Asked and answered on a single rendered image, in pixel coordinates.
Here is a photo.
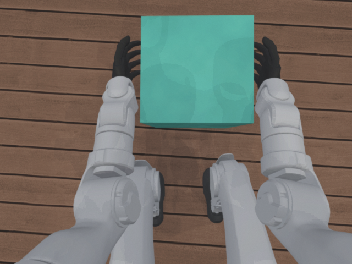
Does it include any robot left hand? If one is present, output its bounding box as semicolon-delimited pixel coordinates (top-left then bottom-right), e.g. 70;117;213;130
112;35;141;81

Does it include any robot right hand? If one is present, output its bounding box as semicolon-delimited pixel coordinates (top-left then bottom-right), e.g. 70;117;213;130
254;37;281;89

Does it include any left robot upper arm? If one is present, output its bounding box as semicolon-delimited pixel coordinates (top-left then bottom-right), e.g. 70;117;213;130
15;176;141;264

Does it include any robot left forearm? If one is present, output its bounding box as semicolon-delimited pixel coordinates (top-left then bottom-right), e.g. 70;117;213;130
73;76;138;216

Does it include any carton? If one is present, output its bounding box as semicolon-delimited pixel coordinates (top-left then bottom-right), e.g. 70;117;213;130
140;15;254;128

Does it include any right robot upper arm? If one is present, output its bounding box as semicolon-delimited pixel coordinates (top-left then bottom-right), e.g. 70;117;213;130
255;178;352;264

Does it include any robot right forearm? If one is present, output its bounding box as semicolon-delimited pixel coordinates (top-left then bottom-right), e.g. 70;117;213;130
255;78;330;209

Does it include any right robot thigh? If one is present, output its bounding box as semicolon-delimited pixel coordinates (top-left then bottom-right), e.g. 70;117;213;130
210;159;277;264

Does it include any robot right foot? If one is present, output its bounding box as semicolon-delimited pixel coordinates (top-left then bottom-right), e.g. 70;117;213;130
202;168;223;223

